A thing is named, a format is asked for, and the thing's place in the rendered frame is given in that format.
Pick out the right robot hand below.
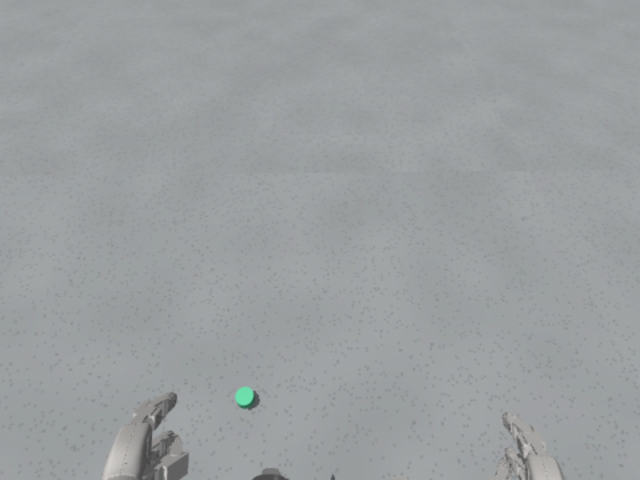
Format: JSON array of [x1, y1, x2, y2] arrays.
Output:
[[489, 412, 565, 480]]

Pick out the tin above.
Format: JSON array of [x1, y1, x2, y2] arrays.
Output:
[[235, 387, 255, 409]]

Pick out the left robot hand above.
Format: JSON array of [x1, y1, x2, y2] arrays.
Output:
[[102, 392, 189, 480]]

